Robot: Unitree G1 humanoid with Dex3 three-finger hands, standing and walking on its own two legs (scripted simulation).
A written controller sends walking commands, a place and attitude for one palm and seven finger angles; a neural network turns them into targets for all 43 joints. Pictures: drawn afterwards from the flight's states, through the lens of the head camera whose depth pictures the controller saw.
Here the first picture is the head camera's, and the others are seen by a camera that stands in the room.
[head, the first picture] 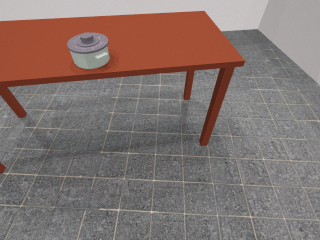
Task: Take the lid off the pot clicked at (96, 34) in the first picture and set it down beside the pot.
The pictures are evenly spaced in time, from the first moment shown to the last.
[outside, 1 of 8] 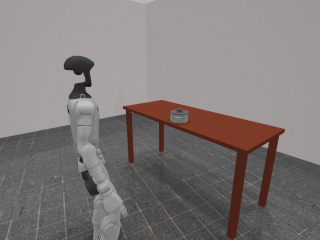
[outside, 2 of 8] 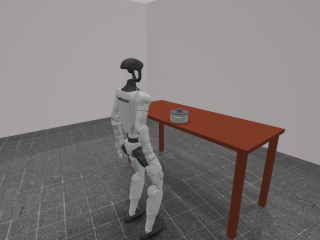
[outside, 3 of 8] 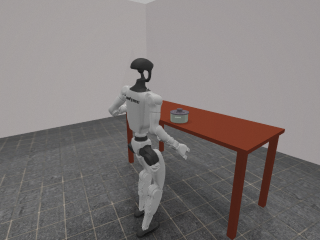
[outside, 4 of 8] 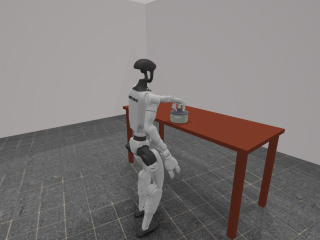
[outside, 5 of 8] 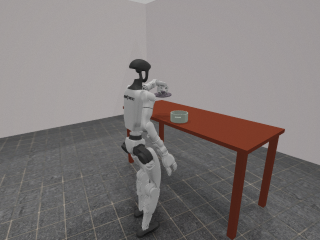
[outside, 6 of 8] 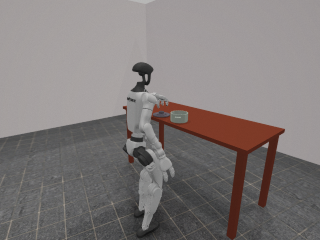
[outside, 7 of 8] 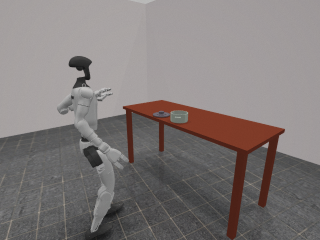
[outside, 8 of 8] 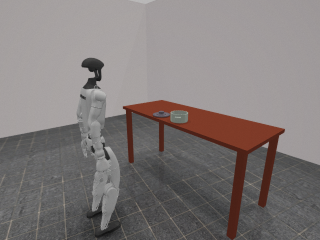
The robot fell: no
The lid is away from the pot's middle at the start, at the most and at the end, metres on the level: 0.00 0.24 0.23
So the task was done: yes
